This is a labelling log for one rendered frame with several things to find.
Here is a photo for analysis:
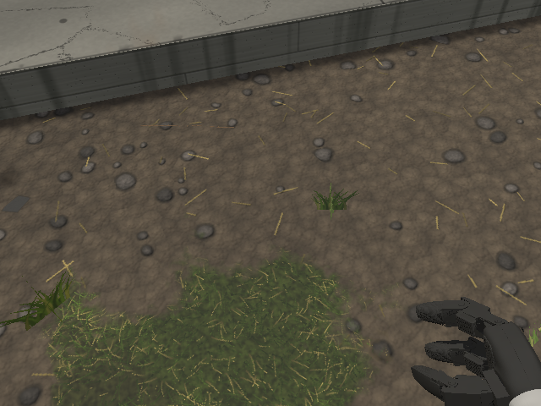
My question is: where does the right robot forearm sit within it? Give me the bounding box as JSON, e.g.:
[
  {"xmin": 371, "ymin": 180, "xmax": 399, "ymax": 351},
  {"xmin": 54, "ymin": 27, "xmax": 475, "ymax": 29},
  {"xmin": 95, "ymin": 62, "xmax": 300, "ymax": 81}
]
[{"xmin": 509, "ymin": 389, "xmax": 541, "ymax": 406}]

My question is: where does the right robot hand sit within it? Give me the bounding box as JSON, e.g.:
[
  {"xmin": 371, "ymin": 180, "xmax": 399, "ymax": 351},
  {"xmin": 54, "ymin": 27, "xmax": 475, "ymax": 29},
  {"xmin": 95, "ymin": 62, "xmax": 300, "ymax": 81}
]
[{"xmin": 411, "ymin": 297, "xmax": 541, "ymax": 406}]

